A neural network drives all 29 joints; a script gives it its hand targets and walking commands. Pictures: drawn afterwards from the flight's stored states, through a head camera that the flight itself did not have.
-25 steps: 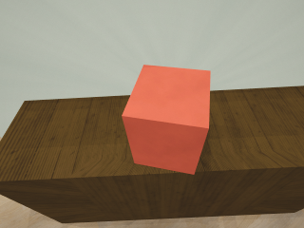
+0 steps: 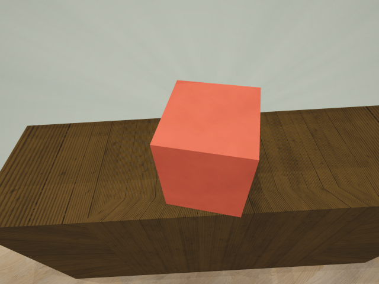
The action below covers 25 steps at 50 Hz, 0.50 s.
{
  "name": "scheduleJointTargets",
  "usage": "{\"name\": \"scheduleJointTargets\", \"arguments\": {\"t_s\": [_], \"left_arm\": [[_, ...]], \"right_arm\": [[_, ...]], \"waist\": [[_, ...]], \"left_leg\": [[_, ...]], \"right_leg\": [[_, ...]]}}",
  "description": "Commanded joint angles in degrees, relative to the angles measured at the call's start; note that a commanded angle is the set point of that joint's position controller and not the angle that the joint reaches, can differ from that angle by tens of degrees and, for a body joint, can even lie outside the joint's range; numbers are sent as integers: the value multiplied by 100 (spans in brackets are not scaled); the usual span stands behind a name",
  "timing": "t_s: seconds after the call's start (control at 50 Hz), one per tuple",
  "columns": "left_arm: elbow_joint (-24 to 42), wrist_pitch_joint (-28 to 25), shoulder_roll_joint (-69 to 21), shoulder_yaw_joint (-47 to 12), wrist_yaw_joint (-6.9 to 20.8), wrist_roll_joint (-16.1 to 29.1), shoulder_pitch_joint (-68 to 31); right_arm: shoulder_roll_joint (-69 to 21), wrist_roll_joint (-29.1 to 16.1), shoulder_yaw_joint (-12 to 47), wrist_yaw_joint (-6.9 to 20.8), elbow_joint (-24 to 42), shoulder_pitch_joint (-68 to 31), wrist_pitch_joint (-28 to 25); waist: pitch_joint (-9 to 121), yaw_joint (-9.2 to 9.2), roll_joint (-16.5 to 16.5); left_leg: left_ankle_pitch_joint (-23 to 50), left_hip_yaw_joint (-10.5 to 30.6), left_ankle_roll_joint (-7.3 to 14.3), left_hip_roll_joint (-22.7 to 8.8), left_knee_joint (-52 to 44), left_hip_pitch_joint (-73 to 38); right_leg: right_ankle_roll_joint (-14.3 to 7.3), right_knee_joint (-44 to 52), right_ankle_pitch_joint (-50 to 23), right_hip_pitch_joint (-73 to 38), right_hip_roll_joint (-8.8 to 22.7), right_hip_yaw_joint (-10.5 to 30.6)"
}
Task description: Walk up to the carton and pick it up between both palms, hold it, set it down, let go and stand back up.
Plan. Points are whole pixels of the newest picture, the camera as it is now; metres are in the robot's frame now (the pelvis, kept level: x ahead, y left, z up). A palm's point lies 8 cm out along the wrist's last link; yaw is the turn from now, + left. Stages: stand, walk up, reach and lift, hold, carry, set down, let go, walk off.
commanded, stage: stand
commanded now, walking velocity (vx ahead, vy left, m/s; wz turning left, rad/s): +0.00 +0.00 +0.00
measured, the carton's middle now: (209, 150) +0.42 -0.01 +0.02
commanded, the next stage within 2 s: none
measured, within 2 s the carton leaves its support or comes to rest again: neither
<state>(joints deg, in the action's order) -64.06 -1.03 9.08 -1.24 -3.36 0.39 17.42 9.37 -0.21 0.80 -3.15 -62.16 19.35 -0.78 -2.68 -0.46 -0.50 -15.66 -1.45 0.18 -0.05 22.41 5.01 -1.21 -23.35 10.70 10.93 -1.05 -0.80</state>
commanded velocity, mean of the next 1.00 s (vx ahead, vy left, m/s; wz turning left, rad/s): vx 0.00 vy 0.00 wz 0.00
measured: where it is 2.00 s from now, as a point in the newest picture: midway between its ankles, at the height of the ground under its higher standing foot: outside the picture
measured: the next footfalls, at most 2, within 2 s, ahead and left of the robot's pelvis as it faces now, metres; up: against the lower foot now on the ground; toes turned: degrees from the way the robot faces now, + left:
none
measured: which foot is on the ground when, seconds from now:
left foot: down 0.00-1.00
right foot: down 0.00-1.00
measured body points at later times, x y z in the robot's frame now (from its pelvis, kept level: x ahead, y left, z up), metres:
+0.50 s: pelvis +0.00 +0.00 +0.00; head +0.02 +0.00 +0.45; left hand -0.01 +0.23 -0.16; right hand -0.02 -0.22 -0.16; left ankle -0.04 +0.11 -0.74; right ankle +0.02 -0.10 -0.74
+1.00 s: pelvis +0.01 +0.00 +0.00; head +0.01 +0.00 +0.45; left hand -0.01 +0.23 -0.16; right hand -0.02 -0.22 -0.16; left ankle -0.04 +0.11 -0.74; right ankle +0.02 -0.10 -0.74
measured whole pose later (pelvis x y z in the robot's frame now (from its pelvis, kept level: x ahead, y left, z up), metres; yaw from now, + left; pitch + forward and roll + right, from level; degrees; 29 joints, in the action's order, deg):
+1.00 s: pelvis +0.01 +0.00 +0.00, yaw -1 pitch -2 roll +0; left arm -64.3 -1.2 8.7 -1.4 -3.5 0.4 17.9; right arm 9.1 -0.3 0.8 -3.2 -62.7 19.4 -0.8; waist -2.3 -0.4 -0.6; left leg -16.1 -2.1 0.2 -0.3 22.0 4.4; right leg -1.2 -23.1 10.9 10.7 -1.4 -0.1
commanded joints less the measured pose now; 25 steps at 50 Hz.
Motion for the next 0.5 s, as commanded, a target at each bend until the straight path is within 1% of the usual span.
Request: {"name": "scheduleJointTargets", "arguments": {"t_s": [0.0,0.02,0.04,0.08,0.1,0.14,0.16,0.18,0.22,0.26,0.3,0.32,0.4,0.42,0.46,0.48], "left_arm": [[63,-37,554,94,-21,6,438],[65,-37,553,108,-20,3,470],[66,-36,554,96,-22,1,457],[54,-36,555,96,-28,-1,428],[58,-32,536,96,-27,-7,449],[50,-30,522,98,-26,0,448],[43,-30,536,107,-26,-2,475],[45,-26,530,96,-29,-1,470],[45,-33,536,91,-25,4,480],[57,-44,519,82,-28,6,462],[53,-39,515,74,-34,9,485],[36,-38,526,68,-32,-1,458],[42,-44,529,77,-31,9,491],[37,-44,520,78,-31,0,473],[22,-39,480,66,-33,-7,503],[35,-37,501,69,-35,-2,513]], "right_arm": [[557,-7,-78,-19,65,472,-30],[538,-4,-76,-19,59,474,-29],[527,-10,-82,-19,59,501,-30],[533,-18,-87,-19,47,496,-27],[542,-7,-85,-20,41,511,-28],[530,-9,-79,-18,18,492,-35],[508,-5,-84,-17,29,483,-34],[531,-4,-86,-17,35,488,-34],[542,-2,-89,-21,14,523,-35],[532,0,-86,-20,20,502,-43],[514,-2,-85,-26,33,480,-41],[515,-11,-71,-24,20,509,-36],[530,-7,-79,-20,22,492,-37],[518,1,-82,-20,15,525,-38],[525,-7,-83,-23,5,483,-30],[518,10,-86,-24,18,518,-32]], "waist": [[-301,-7,38],[-307,-25,59],[-306,7,17],[-327,9,83],[-270,5,3],[-287,-16,-28],[-309,-18,66],[-352,-17,68],[-315,-4,-18],[-239,3,66],[-256,-24,63],[-280,2,83],[-287,-18,53],[-236,15,63],[-328,-1,27],[-321,21,32]], "left_leg": [[669,557,-4,-606,-503,476],[629,530,-13,-603,-486,478],[645,517,-17,-601,-493,450],[644,519,-8,-605,-488,465],[622,523,6,-600,-493,435],[595,540,4,-613,-497,472],[572,542,0,-611,-494,462],[564,554,-7,-618,-516,470],[612,524,-16,-604,-520,449],[733,528,-13,-618,-493,411],[813,534,-9,-630,-488,346],[751,536,-3,-631,-483,424],[710,518,-15,-632,-485,384],[739,497,-22,-629,-488,393],[718,496,-5,-628,-477,412],[729,500,-12,-632,-490,376]], "right_leg": [[-43,443,-602,-51,718,722],[-31,470,-572,-29,701,715],[-25,464,-584,-30,711,718],[-22,470,-569,43,696,721],[-37,468,-514,25,695,716],[-32,478,-500,-17,702,719],[-32,476,-482,16,691,723],[-27,470,-481,52,698,731],[-11,452,-569,15,699,732],[-9,438,-658,-38,697,710],[-4,428,-669,12,685,722],[-18,455,-613,-9,689,715],[-29,441,-692,21,688,735],[-40,432,-737,-16,697,725],[-29,445,-698,46,700,740],[-43,434,-686,38,699,737]]}}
